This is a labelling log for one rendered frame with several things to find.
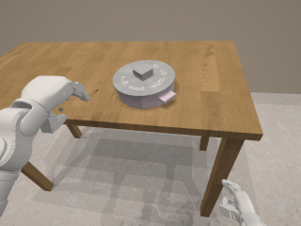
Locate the left robot forearm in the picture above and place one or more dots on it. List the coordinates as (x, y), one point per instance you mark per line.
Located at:
(19, 124)

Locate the pot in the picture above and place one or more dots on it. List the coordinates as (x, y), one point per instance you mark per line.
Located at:
(149, 102)

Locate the robot right hand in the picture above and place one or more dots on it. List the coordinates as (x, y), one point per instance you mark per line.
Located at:
(234, 208)

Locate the right robot forearm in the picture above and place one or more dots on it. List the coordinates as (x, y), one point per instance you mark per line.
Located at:
(250, 219)

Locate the lid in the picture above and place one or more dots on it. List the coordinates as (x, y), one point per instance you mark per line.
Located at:
(130, 85)

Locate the knob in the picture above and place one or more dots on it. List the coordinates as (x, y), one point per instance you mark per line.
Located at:
(143, 71)

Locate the robot left hand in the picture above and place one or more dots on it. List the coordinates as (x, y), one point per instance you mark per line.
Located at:
(50, 91)

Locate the table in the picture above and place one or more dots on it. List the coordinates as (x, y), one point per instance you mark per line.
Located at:
(212, 96)

